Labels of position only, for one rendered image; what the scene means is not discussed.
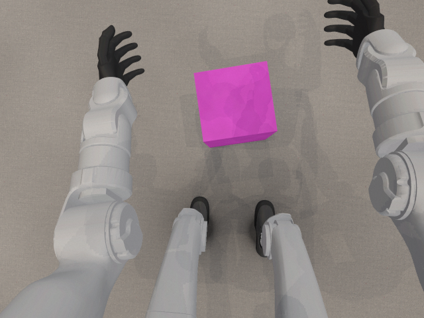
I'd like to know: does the right robot forearm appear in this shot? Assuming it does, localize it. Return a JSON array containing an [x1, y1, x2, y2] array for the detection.
[[356, 29, 424, 158]]

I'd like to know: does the robot left shin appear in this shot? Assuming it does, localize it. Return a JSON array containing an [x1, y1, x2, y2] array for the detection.
[[172, 208, 203, 228]]

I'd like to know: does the right robot hand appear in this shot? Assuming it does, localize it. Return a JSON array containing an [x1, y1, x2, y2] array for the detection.
[[324, 0, 385, 57]]

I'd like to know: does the left robot forearm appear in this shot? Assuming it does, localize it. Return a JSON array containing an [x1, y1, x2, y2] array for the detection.
[[54, 77, 137, 259]]

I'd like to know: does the right robot upper arm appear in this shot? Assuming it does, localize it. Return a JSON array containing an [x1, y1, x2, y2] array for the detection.
[[368, 150, 424, 291]]

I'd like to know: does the carton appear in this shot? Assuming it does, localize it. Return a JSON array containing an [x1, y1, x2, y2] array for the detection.
[[194, 61, 278, 148]]

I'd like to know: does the left robot upper arm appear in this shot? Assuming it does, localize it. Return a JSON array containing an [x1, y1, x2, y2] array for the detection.
[[0, 200, 143, 318]]

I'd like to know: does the left robot hand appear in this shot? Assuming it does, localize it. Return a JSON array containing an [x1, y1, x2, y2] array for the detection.
[[97, 25, 144, 86]]

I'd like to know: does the robot right foot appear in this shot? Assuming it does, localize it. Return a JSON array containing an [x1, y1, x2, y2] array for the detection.
[[254, 200, 275, 258]]

